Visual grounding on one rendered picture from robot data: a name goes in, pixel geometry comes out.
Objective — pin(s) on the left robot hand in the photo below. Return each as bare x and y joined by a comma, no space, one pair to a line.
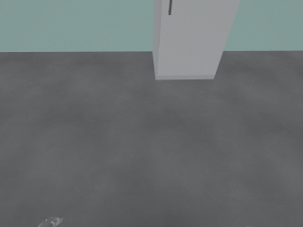
51,221

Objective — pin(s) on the fridge door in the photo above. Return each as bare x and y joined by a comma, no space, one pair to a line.
193,36

